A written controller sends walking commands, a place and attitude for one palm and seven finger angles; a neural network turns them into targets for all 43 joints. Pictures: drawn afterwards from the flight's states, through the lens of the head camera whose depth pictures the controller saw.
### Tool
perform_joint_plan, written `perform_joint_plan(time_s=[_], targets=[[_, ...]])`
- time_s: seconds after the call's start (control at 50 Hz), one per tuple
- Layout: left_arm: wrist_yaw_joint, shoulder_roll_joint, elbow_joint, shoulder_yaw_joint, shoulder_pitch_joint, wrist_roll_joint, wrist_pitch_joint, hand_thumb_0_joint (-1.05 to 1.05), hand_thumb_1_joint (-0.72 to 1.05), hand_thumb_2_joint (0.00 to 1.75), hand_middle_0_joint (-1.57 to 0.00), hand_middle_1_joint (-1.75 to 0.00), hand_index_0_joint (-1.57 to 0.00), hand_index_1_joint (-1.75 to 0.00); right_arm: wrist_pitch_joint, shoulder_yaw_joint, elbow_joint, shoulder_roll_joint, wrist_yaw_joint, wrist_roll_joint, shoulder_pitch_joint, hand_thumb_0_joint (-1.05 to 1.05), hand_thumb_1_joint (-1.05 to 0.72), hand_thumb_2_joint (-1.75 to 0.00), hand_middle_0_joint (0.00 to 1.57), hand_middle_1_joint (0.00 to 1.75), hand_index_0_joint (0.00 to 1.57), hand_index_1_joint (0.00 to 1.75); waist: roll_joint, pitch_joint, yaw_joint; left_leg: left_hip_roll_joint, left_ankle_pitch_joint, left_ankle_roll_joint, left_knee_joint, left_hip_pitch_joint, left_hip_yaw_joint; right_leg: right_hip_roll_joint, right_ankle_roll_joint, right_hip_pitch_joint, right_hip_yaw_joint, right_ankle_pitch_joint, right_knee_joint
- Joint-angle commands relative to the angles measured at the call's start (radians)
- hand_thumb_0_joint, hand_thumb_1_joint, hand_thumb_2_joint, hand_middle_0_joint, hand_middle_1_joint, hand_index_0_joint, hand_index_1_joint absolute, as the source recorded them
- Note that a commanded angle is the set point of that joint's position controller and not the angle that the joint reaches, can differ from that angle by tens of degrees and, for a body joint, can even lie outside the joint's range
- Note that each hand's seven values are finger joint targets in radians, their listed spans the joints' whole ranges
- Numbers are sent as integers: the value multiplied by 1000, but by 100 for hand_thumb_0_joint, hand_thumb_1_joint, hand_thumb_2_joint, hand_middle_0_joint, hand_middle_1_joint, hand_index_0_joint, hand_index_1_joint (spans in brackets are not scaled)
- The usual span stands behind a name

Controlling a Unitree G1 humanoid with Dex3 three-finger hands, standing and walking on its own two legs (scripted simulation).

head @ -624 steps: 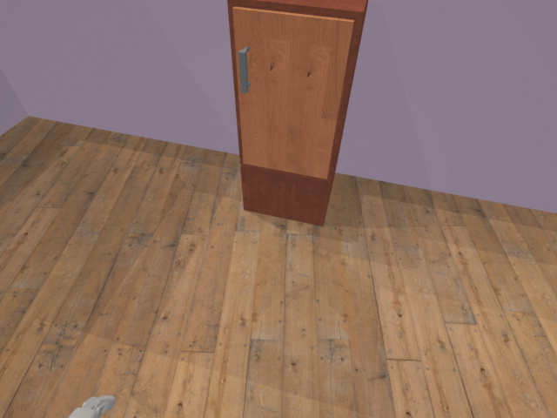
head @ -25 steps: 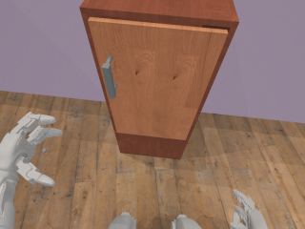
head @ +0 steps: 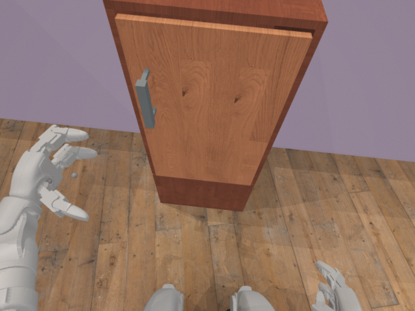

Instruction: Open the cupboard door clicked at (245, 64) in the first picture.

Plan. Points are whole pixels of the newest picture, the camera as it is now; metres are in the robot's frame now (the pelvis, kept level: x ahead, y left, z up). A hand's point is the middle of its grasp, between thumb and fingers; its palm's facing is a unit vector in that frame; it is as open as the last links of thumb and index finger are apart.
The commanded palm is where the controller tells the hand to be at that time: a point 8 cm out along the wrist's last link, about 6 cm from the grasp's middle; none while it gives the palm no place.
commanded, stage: move the hooked fingers beside the handle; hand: left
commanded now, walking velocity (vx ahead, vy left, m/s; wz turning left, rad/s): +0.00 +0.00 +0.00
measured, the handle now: (148, 100) +0.55 +0.15 +0.04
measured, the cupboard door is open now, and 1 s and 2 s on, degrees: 0 0 0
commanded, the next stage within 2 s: none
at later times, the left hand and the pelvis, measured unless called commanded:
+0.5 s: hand (99, 142) +0.41 +0.23 +0.06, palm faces -0.09 -1.00 -0.02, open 14.0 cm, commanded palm +0.39 +0.28 +0.06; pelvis +0.00 +0.00 +0.00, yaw -1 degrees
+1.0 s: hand (111, 119) +0.48 +0.22 +0.05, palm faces -0.09 -1.00 -0.01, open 14.0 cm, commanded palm +0.47 +0.27 +0.05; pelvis +0.00 +0.00 -0.01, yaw -2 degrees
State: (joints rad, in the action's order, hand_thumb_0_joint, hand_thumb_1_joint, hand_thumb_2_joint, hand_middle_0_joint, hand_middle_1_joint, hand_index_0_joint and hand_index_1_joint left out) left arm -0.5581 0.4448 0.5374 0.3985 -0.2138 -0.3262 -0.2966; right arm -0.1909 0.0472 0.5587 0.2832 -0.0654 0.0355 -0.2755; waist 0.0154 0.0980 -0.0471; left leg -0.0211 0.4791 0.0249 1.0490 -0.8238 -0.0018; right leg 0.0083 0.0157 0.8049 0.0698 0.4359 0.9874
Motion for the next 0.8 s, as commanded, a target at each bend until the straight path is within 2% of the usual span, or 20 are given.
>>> perform_joint_plan(time_s=[0.0, 0.04, 0.06, 0.1, 0.16, 0.18, 0.2, 0.26, 0.3, 0.36, 0.4, 0.46, 0.48, 0.5, 0.6, 0.62, 0.64, 0.66, 0.7, 0.78], targets=[[23, 282, -161, 113, -191, -25, -41, 0, -50, 30, -30, -120, -30, -120, -26, -67, -133, 158, -3, 4, -35, 0, -90, -90, 20, 30, 20, 30, 72, 339, 25, 11, -339, -7, -170, 190, 39, 20, 16, -196, -33, -248, -108], [34, 260, -173, 97, -206, -20, -47, 0, -50, 30, -30, -120, -30, -120, -17, -70, -133, 153, 4, 6, -39, 0, -90, -90, 20, 30, 20, 30, 91, 345, 20, 9, -354, -10, -173, 207, 38, 19, 13, -187, -33, -259, -111], [38, 236, -168, 80, -198, -19, -48, 0, -50, 30, -30, -120, -30, -120, -13, -71, -138, 152, 6, 7, -42, 0, -90, -90, 20, 30, 20, 30, 73, 332, 14, 9, -344, -9, -175, 207, 35, 20, 11, -177, -32, -251, -116], [45, 251, -152, 89, -251, -20, -62, 0, -50, 30, -30, -120, -30, -120, -6, -72, -129, 159, 4, 4, -48, 0, -90, -90, 20, 30, 20, 30, 46, 322, 3, 9, -324, -5, -164, 183, 33, 24, 13, -177, -36, -246, -114], [49, 241, -112, 70, -321, -3, -79, 0, -50, 30, -30, -120, -30, -120, 7, -72, -115, 158, 3, 5, -60, 0, -90, -90, 20, 30, 20, 30, 53, 315, -11, 9, -288, -5, -165, 176, 35, 20, 10, -152, -40, -216, -115], [51, 233, -112, 51, -359, 5, -85, 0, -50, 30, -30, -120, -30, -120, 8, -74, -109, 157, 1, 6, -61, 0, -90, -90, 20, 30, 20, 30, 79, 311, -19, 6, -276, -6, -166, 188, 37, 20, 11, -126, -39, -198, -115], [51, 230, -104, 43, -394, 6, -90, 0, -50, 30, -30, -120, -30, -120, 11, -73, -106, 159, 0, 4, -66, 0, -90, -90, 20, 30, 20, 30, 60, 309, -24, 6, -279, -4, -161, 183, 42, 23, 14, -124, -39, -200, -110], [60, 233, -71, 24, -479, 31, -100, 0, -50, 30, -30, -120, -30, -120, 19, -75, -85, 161, -3, 3, -80, 0, -90, -90, 20, 30, 20, 30, 94, 343, -31, 4, -277, -7, -159, 218, 52, 20, 15, -92, -38, -182, -106], [67, 248, -77, 20, -531, 42, -107, 0, -50, 30, -30, -120, -30, -120, 23, -76, -78, 165, -3, 2, -88, 0, -90, -90, 20, 30, 20, 30, 135, 378, -31, 1, -316, -13, -152, 258, 61, 21, 21, -75, -34, -193, -94], [86, 298, -2, 70, -549, 53, -101, 0, -50, 30, -30, -120, -30, -120, 40, -76, -62, 165, -3, -2, -102, 0, -90, -90, 20, 30, 20, 30, 76, 405, -26, 2, -325, -9, -142, 224, 54, 19, 12, -116, -41, -225, -95], [93, 300, 29, 69, -582, 56, -100, 0, -50, 30, -30, -120, -30, -120, 49, -70, -64, 163, 0, -3, -102, 0, -90, -90, 20, 30, 20, 30, 85, 398, -25, 6, -325, -6, -136, 199, 48, 20, 16, -125, -44, -238, -88], [99, 327, 75, 104, -534, 67, -93, 0, -50, 30, -30, -120, -30, -120, 68, -73, -72, 164, 10, -6, -114, 0, -90, -90, 20, 30, 20, 30, 76, 427, -4, 5, -369, -8, -134, 184, 37, 17, 13, -166, -46, -290, -83], [99, 322, 101, 90, -551, 76, -89, 0, -50, 30, -30, -120, -30, -120, 74, -71, -72, 161, 11, -3, -113, 0, -90, -90, 20, 30, 20, 30, 81, 399, -15, 6, -362, -5, -131, 168, 30, 17, 12, -160, -51, -295, -86], [97, 319, 124, 89, -572, 73, -90, 0, -50, 30, -30, -120, -30, -120, 79, -70, -69, 162, 13, -5, -121, 0, -90, -90, 20, 30, 20, 30, 55, 394, -22, 5, -368, 0, -122, 154, 31, 22, 13, -158, -49, -307, -81], [78, 300, 172, 50, -699, 78, -110, 0, -50, 30, -30, -120, -30, -120, 98, -71, -60, 164, 17, -4, -134, 0, -90, -90, 20, 30, 20, 30, 71, 377, -51, 4, -318, 4, -108, 129, 24, 25, 13, -123, -59, -278, -82], [74, 316, 183, 60, -722, 82, -118, 0, -50, 30, -30, -120, -30, -120, 103, -75, -52, 169, 16, -5, -144, 0, -90, -90, 20, 30, 20, 30, 38, 404, -57, 1, -320, 7, -102, 130, 24, 25, 9, -132, -61, -285, -82], [74, 347, 207, 80, -740, 88, -124, 0, -50, 30, -30, -120, -30, -120, 107, -76, -43, 173, 14, -6, -150, 0, -90, -90, 20, 30, 20, 30, 58, 408, -55, 2, -313, 6, -97, 122, 23, 23, 9, -127, -66, -278, -81], [73, 351, 221, 77, -770, 92, -130, 0, -50, 30, -30, -120, -30, -120, 110, -74, -38, 172, 13, -6, -154, 0, -90, -90, 20, 30, 20, 30, 44, 408, -63, 2, -298, 8, -94, 113, 26, 24, 8, -120, -66, -266, -78], [71, 370, 233, 79, -835, 97, -146, 0, -50, 30, -30, -120, -30, -120, 114, -73, -30, 173, 11, -7, -159, 0, -90, -90, 20, 30, 20, 30, 78, 417, -65, 3, -295, 8, -84, 114, 31, 26, 13, -106, -68, -254, -68], [77, 383, 248, 79, -858, 117, -155, 0, -50, 30, -30, -120, -30, -120, 127, -77, -17, 174, 15, -11, -179, 0, -90, -90, 20, 30, 20, 30, 136, 485, -61, -1, -356, 3, -76, 183, 39, 25, 12, -80, -63, -280, -60]])
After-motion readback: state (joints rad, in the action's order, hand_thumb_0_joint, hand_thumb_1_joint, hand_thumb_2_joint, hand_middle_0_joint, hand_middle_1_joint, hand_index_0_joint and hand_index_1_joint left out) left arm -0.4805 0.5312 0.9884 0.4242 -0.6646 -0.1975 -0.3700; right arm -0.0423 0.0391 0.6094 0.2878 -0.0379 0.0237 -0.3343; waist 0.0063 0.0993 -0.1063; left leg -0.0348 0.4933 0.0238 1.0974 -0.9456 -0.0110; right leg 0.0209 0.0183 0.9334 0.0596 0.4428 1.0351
